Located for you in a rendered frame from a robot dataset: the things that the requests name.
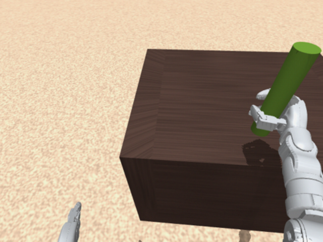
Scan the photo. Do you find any can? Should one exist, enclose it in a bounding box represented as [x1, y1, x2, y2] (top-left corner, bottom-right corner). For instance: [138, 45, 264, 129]
[251, 42, 321, 137]

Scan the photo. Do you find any right robot hand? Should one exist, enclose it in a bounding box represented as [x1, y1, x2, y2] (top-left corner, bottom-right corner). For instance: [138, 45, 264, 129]
[248, 88, 307, 136]

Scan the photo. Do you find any left robot hand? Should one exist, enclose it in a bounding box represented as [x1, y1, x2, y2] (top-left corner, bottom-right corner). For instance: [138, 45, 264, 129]
[58, 202, 81, 242]

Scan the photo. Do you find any right robot arm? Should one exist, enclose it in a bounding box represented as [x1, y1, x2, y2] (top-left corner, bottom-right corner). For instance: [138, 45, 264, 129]
[278, 127, 323, 242]

